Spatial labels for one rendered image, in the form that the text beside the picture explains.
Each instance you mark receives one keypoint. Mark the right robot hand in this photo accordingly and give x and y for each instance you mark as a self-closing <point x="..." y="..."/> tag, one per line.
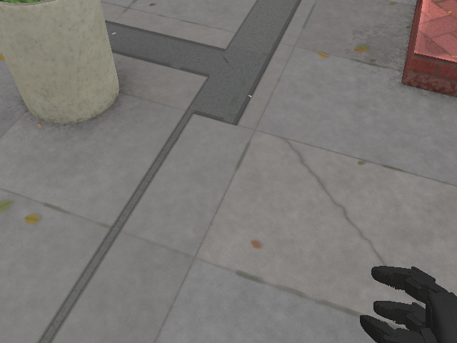
<point x="437" y="323"/>

